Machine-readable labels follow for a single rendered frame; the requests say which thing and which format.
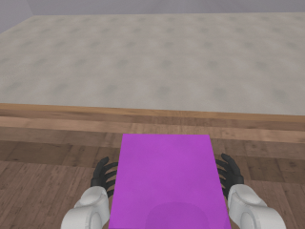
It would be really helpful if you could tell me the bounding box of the robot left forearm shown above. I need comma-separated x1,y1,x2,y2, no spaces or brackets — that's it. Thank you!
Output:
60,186,111,229

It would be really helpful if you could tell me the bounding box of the robot right hand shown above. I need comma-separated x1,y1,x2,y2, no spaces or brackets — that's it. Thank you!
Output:
215,153,244,200

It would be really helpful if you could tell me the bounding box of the robot left hand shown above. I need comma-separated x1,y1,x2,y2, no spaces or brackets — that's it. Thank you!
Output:
90,156,119,198

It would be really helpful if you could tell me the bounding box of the carton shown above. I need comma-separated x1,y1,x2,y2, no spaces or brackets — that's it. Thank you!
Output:
108,134,232,229

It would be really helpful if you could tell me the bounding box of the robot right forearm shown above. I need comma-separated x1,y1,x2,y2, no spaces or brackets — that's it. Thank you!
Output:
227,184,287,229

